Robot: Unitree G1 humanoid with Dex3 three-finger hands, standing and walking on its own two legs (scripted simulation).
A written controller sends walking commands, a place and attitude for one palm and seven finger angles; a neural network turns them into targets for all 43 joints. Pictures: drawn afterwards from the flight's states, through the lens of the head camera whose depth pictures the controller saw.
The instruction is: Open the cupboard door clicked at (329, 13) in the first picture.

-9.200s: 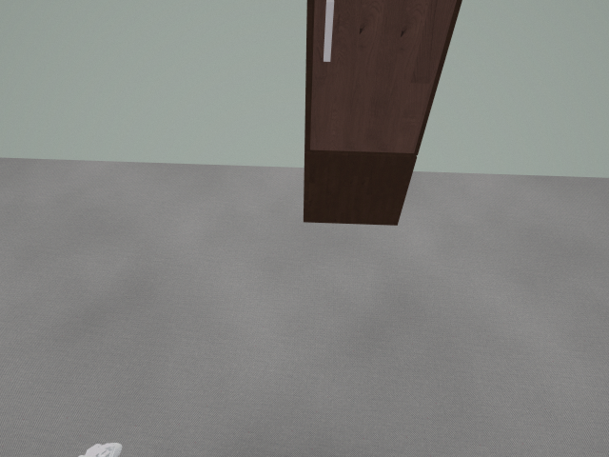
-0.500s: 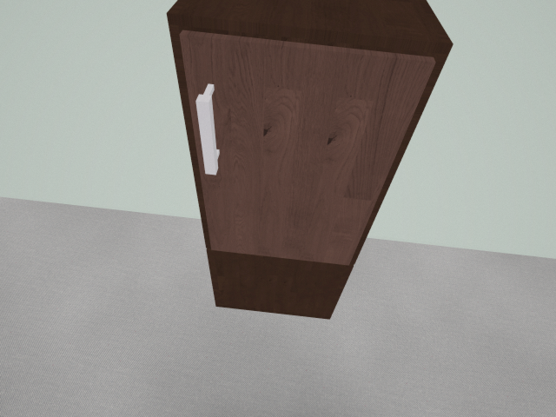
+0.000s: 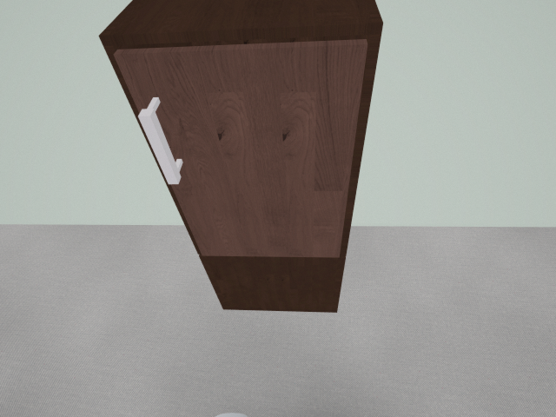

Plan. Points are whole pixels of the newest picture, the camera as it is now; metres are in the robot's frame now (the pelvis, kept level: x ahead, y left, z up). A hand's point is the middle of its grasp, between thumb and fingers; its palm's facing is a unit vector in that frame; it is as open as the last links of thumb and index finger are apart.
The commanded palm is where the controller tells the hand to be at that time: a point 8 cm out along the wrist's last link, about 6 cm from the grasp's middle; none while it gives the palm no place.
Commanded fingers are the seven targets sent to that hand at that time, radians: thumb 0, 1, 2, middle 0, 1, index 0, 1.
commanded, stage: come to a stop and stand still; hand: left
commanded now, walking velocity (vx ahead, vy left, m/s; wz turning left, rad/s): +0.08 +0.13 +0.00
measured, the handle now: (164, 142) +0.55 +0.25 +0.09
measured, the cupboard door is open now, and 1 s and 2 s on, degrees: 0 0 0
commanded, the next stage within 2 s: look again from close up in 0.64 s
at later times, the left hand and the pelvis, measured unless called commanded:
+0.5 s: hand out of the picture -0.04 +0.22 -0.18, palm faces +0.08 -0.98 -0.18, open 7.4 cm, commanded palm none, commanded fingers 0.00 0.90 0.90 -0.20 -0.30 -0.20 -0.30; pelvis -0.02 +0.04 +0.00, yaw +1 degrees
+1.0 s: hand out of the picture +0.00 +0.22 -0.17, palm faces +0.04 -0.97 -0.23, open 7.3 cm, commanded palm none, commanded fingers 0.00 0.90 0.90 -0.20 -0.30 -0.20 -0.30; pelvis +0.00 +0.04 +0.00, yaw +1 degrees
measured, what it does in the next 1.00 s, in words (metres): steps on the spot: left foot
